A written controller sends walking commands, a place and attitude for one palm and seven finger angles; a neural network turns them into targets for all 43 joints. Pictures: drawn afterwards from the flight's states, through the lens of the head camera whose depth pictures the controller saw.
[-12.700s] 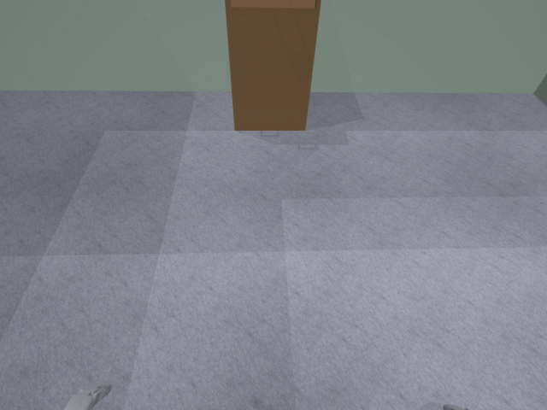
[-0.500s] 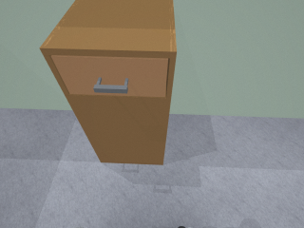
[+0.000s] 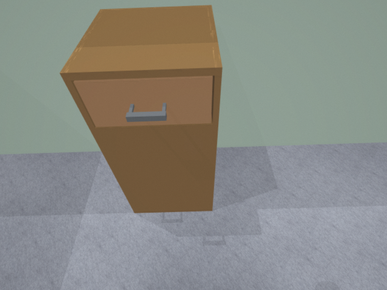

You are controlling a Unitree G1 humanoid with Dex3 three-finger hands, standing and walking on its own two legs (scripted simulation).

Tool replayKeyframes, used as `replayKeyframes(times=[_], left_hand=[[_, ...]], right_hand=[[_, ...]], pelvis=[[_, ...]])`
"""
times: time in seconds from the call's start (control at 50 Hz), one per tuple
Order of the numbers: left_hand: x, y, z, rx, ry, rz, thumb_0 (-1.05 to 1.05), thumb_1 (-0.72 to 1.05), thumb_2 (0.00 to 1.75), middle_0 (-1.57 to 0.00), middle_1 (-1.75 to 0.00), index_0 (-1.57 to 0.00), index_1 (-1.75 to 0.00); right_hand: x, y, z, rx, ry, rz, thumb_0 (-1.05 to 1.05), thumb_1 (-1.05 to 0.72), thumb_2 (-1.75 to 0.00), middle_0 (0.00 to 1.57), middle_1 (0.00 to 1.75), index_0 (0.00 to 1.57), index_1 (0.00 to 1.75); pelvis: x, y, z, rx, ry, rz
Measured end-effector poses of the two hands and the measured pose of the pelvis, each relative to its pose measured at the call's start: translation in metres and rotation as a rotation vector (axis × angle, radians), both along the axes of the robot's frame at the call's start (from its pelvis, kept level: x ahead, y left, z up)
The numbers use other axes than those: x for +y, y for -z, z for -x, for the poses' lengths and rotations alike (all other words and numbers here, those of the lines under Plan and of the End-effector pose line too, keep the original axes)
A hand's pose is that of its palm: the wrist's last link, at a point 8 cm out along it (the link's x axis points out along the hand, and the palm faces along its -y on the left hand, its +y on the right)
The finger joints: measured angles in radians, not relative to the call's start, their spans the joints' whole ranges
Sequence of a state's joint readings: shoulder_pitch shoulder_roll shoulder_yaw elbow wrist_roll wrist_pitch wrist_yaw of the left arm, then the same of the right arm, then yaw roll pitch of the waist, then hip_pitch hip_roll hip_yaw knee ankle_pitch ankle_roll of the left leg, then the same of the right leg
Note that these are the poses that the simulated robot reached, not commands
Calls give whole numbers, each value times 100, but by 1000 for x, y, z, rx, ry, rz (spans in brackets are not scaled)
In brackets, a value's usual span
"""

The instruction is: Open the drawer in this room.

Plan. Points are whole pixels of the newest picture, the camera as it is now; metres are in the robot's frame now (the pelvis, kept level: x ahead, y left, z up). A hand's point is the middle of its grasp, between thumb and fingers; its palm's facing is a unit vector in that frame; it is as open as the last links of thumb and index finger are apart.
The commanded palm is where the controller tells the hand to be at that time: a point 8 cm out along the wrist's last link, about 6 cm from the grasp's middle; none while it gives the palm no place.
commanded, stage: come to a stop and stand still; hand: left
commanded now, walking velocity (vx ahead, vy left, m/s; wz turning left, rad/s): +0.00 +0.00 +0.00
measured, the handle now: (147, 111) +0.59 +0.17 +0.01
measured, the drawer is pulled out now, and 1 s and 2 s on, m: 0.00 0.00 0.00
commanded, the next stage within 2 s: look again from close up in 0.38 s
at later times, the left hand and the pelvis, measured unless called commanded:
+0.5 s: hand out of the picture -0.04 +0.13 -0.18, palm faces +0.03 -0.99 -0.17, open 7.4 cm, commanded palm none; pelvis -0.01 -0.02 +0.00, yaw +0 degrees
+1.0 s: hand out of the picture -0.03 +0.18 -0.18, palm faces +0.03 -0.98 -0.18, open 7.4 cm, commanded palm none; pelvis -0.03 +0.01 -0.01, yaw +0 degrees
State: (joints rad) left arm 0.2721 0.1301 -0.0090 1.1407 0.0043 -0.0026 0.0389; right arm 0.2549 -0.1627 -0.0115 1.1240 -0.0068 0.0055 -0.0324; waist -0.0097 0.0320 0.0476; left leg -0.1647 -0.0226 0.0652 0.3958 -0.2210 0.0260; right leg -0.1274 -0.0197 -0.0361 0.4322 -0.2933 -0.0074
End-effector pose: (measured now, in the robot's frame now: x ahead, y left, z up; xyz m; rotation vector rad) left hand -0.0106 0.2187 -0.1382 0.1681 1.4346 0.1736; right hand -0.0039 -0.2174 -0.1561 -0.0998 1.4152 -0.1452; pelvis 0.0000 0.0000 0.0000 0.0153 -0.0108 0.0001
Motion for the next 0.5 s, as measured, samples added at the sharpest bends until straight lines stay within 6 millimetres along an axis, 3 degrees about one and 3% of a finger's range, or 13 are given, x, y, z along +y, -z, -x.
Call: replayKeyframes(times=[0.14,0.28,0.5], left_hand=[[-10,5,-4,-43,8,9,1,93,90,-20,-30,-20,-30],[-18,5,9,-26,0,25,1,93,90,-20,-30,-20,-30],[-35,7,29,26,-17,53,0,91,90,-20,-30,-19,-30]], right_hand=[[1,-4,28,37,8,-11,1,-92,-90,20,30,20,30],[-4,-6,47,78,11,-8,1,-91,-90,20,30,20,30],[-7,-6,46,88,3,-7,1,-91,-90,20,30,19,30]], pelvis=[[-11,-1,8,-23,1,1],[-15,-2,14,-18,1,4],[-18,-1,12,-3,0,10]])
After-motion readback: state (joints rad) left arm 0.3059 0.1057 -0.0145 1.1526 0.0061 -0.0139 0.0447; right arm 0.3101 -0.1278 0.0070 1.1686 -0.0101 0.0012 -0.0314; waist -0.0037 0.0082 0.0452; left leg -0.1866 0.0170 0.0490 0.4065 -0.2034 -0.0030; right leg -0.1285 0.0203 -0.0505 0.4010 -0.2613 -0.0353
